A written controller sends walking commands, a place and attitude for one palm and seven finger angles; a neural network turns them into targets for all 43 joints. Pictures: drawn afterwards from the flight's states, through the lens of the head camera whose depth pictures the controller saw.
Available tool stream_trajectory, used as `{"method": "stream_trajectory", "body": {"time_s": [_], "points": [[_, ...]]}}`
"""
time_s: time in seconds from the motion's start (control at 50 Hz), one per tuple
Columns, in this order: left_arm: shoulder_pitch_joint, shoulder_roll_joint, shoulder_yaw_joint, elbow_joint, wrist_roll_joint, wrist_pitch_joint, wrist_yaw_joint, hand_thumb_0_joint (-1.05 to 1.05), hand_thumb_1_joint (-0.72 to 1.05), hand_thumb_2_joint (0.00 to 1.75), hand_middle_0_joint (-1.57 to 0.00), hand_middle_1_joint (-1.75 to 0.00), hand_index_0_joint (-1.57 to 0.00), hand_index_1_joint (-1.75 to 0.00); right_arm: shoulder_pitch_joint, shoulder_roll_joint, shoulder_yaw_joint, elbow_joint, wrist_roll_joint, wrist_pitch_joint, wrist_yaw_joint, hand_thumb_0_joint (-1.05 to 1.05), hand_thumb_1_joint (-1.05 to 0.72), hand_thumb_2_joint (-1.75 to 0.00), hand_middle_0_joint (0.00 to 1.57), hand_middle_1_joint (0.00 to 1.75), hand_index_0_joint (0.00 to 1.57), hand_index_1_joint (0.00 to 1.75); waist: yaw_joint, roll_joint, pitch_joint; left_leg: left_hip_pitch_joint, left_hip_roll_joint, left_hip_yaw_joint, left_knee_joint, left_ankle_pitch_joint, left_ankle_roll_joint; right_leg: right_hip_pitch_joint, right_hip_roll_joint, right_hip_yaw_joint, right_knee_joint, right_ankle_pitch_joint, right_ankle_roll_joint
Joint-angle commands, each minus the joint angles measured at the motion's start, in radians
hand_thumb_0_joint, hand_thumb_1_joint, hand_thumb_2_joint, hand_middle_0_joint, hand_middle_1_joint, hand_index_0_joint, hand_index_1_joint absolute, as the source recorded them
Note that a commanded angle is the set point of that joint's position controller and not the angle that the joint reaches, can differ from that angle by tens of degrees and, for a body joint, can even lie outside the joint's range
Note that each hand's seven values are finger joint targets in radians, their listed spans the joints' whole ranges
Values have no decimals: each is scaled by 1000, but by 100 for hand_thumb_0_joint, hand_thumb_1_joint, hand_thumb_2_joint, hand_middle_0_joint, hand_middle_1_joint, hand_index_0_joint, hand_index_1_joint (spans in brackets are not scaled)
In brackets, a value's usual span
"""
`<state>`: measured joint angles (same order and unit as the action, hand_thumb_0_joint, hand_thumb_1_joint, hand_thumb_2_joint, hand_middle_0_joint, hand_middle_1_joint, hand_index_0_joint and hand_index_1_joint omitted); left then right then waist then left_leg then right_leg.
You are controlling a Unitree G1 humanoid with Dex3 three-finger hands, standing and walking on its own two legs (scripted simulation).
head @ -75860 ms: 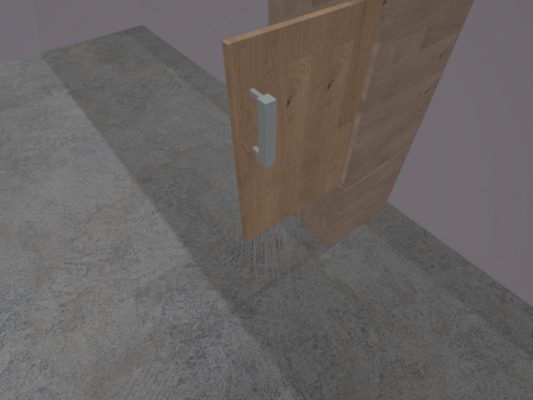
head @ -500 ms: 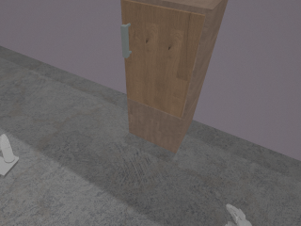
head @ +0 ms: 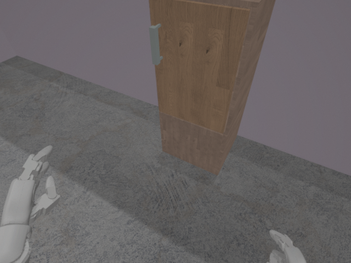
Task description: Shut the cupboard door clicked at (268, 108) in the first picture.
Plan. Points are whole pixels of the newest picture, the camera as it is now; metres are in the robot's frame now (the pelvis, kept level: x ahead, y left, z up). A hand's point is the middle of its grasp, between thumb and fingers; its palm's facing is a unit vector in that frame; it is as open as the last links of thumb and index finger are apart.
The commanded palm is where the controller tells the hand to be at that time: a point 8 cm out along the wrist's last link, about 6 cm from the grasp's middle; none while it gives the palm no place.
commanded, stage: let the arm hang, fingers relaxed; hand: left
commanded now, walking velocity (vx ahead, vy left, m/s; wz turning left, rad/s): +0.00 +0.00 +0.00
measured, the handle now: (157, 44) +0.95 +0.14 +0.08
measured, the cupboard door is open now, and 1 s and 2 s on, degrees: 1 1 1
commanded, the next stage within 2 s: look to check the result in 1.02 s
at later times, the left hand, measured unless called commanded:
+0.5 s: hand out of the picture -0.08 +0.20 -0.16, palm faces +0.01 -0.97 -0.24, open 7.2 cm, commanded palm none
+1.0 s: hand out of the picture +0.02 +0.19 -0.16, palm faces -0.01 -0.97 -0.22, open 7.3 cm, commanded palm none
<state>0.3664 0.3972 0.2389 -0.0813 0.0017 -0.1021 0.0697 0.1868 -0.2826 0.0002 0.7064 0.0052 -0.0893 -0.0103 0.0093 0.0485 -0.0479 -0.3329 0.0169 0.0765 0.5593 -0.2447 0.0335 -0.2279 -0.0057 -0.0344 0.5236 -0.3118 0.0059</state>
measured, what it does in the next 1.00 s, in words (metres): stands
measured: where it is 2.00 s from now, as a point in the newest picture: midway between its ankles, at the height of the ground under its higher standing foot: outside the picture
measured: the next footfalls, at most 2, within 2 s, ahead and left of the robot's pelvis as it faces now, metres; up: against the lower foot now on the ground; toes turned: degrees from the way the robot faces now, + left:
none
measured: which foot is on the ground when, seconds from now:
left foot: down 0.00-1.00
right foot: down 0.00-1.00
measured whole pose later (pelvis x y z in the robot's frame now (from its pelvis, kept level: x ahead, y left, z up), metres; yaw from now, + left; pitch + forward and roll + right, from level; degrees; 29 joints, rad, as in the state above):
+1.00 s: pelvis -0.01 +0.00 +0.01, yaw -1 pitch -2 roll +0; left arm 0.22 0.20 0.02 1.12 0.02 -0.01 0.01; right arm 0.23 -0.22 -0.02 1.11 -0.02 0.00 -0.02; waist -0.02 0.01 0.02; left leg -0.21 0.01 0.09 0.39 -0.14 0.03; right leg -0.13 -0.01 -0.02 0.39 -0.23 0.00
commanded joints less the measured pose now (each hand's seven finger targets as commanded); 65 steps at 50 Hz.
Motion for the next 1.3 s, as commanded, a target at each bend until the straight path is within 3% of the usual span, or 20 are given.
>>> {"method": "stream_trajectory", "body": {"time_s": [0.0,0.02,0.08,0.16,0.24,0.36,0.5,0.7,0.94,1.28], "points": [[-38,12,-158,389,21,101,-71,0,90,90,-20,-30,-20,-30,-51,-188,-45,-31,-14,33,10,0,-90,-90,20,30,20,30,-5,-153,-12,17,136,-151,-86,236,23,-35,-65,50,-18,118,-43],[-63,28,-165,452,22,99,-69,0,90,90,-20,-30,-20,-30,-52,-189,-43,-21,-17,42,11,0,-90,-90,20,30,20,30,-8,-183,-10,34,123,-151,-87,229,16,-36,-74,73,-33,122,-53],[-108,20,-191,646,20,105,-60,0,90,90,-20,-30,-20,-30,-36,-152,-27,45,-29,73,13,0,-90,-90,20,30,20,30,-19,-162,12,65,93,-140,-110,151,5,-50,-100,112,-84,76,-58],[-108,-15,-210,857,16,110,-55,0,90,90,-20,-30,-20,-30,-9,-101,-13,142,-33,93,8,0,-90,-90,20,30,20,30,-22,1,38,84,81,-135,-183,10,-7,-46,-86,124,-138,-12,-54],[-54,-50,-196,1001,17,104,-54,0,90,90,-20,-30,-20,-30,27,-69,-24,220,-31,95,-6,0,-90,-90,20,30,20,30,-11,83,42,85,83,-130,-214,-59,-4,-8,-78,109,-173,20,-63],[-40,-61,-204,1124,12,94,-52,0,90,90,-20,-30,-20,-30,107,-57,-35,313,-21,94,-18,0,-90,-90,20,30,20,30,-23,-21,72,123,94,-131,-218,-32,0,-28,-85,110,-219,17,-69],[-21,-73,-208,1187,11,92,-44,0,90,90,-20,-30,-20,-30,140,-43,-38,365,-18,94,-22,0,-90,-90,20,30,20,30,-23,-72,110,141,101,-123,-227,-4,4,-42,-87,102,-231,15,-65],[-38,-73,-202,1187,18,96,-42,0,90,90,-20,-30,-20,-30,113,-40,-42,374,-23,93,-18,0,-90,-90,20,30,20,30,-16,-46,154,103,103,-142,-284,-91,4,-50,-78,98,-224,-11,-53],[-106,-35,-193,1165,17,84,-47,0,90,90,-20,-30,-20,-30,58,-76,-45,362,-22,77,-17,0,-90,-90,20,30,20,30,-17,-35,97,159,105,-132,-270,55,-1,6,-91,98,-228,99,-52],[-175,45,-194,1174,12,78,-53,0,90,90,-20,-30,-20,-30,-23,-163,-45,365,-18,74,-15,0,-90,-90,20,30,20,30,-18,-44,64,225,117,-134,-278,142,-3,53,-105,105,-260,157,-53]]}}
